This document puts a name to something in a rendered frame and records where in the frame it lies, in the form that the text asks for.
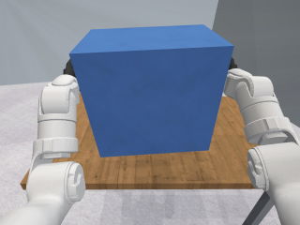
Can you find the robot right upper arm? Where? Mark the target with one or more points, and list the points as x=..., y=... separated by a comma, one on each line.
x=275, y=168

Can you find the right robot forearm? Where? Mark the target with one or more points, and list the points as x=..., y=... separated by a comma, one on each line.
x=264, y=121

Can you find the robot left upper arm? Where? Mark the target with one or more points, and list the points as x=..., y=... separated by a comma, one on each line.
x=51, y=191

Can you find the carton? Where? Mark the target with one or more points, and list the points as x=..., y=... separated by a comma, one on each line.
x=152, y=90

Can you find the right robot hand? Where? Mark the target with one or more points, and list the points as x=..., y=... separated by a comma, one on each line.
x=232, y=64

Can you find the left robot hand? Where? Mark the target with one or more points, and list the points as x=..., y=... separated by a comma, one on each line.
x=69, y=70

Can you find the left robot forearm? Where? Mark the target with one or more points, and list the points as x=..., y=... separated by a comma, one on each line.
x=56, y=122

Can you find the table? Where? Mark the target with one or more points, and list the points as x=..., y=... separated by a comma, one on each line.
x=223, y=166

